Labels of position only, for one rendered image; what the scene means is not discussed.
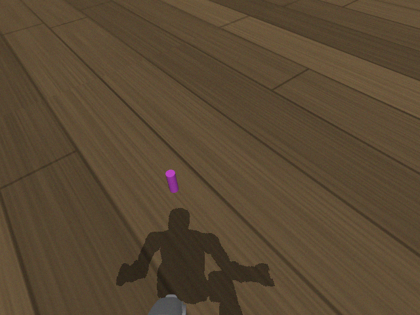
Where can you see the can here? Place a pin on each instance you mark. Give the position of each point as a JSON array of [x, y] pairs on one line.
[[172, 181]]

